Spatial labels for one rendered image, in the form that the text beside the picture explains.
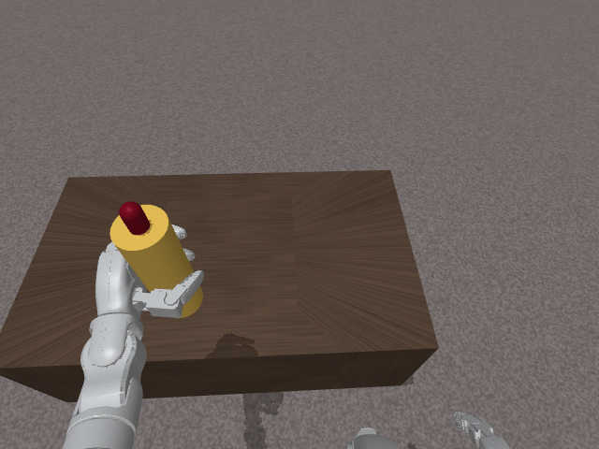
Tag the bottle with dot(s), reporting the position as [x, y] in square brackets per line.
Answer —
[144, 236]

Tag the left robot hand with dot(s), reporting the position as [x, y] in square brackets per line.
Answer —
[119, 289]

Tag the left robot arm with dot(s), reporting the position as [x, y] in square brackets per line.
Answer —
[107, 412]

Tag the right robot hand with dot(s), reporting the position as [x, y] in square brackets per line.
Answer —
[480, 432]

